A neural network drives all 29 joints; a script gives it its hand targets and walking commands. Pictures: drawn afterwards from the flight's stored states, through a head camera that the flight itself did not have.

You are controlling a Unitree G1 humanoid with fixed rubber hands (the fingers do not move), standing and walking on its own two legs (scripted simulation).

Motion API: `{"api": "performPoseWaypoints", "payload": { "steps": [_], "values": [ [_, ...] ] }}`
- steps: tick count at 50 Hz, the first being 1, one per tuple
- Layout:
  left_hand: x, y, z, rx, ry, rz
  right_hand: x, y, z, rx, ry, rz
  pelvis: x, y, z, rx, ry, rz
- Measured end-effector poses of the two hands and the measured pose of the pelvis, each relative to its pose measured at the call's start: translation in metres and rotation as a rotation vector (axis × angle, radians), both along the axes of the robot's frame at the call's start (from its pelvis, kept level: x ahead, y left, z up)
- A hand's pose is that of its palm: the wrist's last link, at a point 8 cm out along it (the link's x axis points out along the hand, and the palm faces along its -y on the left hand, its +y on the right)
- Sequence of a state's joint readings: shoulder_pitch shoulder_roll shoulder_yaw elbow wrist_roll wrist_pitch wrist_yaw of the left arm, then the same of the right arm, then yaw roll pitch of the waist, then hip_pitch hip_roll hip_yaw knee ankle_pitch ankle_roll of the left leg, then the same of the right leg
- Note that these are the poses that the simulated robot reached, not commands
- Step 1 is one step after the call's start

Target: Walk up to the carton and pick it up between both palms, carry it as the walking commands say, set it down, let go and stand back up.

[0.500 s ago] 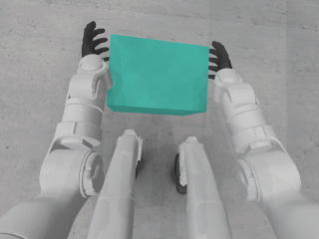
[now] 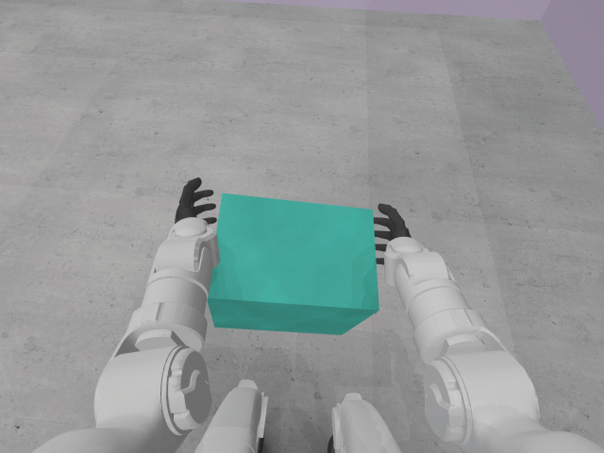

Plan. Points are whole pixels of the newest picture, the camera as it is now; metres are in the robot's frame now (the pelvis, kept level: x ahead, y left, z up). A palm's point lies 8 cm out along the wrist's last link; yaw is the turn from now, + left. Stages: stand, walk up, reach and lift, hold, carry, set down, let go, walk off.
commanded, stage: reach and lift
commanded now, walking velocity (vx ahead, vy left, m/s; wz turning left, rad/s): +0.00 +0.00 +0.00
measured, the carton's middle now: (288, 272) +0.38 +0.05 -0.06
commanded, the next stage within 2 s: none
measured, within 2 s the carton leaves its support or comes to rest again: neither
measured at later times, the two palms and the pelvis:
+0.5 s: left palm (179, 203) +0.38 +0.18 +0.11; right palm (424, 213) +0.40 -0.13 +0.09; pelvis +0.09 -0.01 +0.07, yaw +0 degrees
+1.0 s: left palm (169, 200) +0.36 +0.18 +0.14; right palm (437, 212) +0.37 -0.13 +0.13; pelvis +0.07 +0.00 +0.08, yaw +0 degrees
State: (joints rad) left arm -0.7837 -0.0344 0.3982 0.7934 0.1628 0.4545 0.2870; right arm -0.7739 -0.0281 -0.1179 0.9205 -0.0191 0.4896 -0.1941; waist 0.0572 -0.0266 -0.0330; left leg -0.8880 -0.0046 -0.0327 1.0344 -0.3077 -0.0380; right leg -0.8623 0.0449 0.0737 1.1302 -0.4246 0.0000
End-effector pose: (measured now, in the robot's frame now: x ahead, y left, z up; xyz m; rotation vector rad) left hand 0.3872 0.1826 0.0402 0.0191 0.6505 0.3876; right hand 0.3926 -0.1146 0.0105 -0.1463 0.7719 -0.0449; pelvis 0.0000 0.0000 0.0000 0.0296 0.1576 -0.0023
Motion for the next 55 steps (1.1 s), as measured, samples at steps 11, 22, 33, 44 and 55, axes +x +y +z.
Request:
{"api": "performPoseWaypoints", "payload": {
  "steps": [11, 22, 33, 44, 55],
  "values": [
    [0.0, 0.003, 0.039, -0.041, 0.001, -0.021, 0.009, -0.002, 0.053, -0.005, -0.016, -0.002, 0.044, -0.001, 0.036, 0.0, -0.026, 0.001],
    [-0.008, -0.003, 0.06, -0.063, 0.008, -0.063, 0.005, -0.012, 0.075, 0.049, -0.027, -0.041, 0.082, -0.004, 0.067, 0.006, -0.116, 0.0],
    [-0.009, -0.008, 0.09, -0.084, -0.022, -0.065, 0.001, -0.018, 0.101, 0.075, -0.057, -0.06, 0.089, -0.01, 0.077, 0.013, -0.194, -0.003],
    [-0.023, -0.008, 0.105, -0.08, -0.031, -0.056, -0.012, -0.017, 0.117, 0.076, -0.069, -0.062, 0.079, -0.007, 0.08, 0.009, -0.255, -0.005],
    [-0.029, -0.008, 0.101, -0.065, -0.008, -0.009, -0.02, -0.013, 0.116, 0.041, -0.05, -0.056, 0.067, -0.004, 0.08, 0.005, -0.273, -0.006]
  ]
}}
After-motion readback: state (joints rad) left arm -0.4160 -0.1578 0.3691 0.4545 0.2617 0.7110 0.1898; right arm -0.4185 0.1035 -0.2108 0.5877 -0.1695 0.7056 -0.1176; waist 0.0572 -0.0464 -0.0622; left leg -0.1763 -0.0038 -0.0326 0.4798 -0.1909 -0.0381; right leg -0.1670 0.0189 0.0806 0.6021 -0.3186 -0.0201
